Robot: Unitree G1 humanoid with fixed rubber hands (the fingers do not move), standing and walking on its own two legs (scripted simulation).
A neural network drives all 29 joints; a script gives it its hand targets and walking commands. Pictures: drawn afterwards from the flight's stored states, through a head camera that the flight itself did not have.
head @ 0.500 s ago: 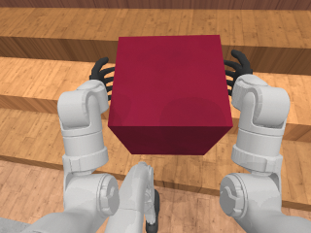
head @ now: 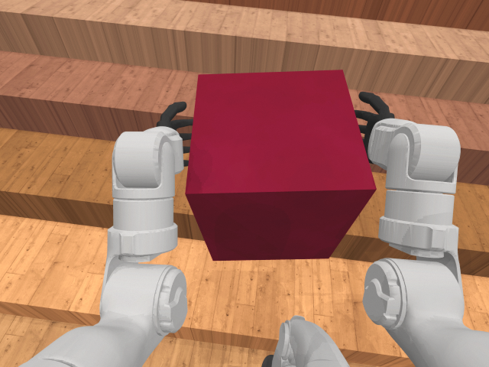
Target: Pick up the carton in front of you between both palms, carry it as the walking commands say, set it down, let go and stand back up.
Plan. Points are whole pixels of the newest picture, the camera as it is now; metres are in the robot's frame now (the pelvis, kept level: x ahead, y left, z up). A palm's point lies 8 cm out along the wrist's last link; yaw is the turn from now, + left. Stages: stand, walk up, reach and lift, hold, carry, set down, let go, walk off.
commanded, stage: carry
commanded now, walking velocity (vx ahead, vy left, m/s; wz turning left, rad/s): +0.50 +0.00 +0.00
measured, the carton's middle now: (270, 176) +0.38 +0.00 +0.11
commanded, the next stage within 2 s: none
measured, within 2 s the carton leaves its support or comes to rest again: neither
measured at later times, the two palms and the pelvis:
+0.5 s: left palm out of the picture +0.66 +0.20 +0.35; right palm out of the picture +0.66 -0.10 +0.34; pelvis +0.28 +0.07 +0.15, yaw +1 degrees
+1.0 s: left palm out of the picture +0.94 +0.21 +0.49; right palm out of the picture +0.94 -0.09 +0.51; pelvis +0.56 +0.05 +0.31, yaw +0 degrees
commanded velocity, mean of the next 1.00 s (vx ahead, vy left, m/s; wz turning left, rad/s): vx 0.50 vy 0.00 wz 0.00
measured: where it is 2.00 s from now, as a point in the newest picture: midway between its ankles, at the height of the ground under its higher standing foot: (247, 37)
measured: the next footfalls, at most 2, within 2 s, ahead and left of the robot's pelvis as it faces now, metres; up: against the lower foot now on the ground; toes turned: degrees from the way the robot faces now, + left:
left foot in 0.50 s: +0.48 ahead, +0.19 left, +0.32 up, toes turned +8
right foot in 0.98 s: +0.73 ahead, -0.07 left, +0.48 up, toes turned -4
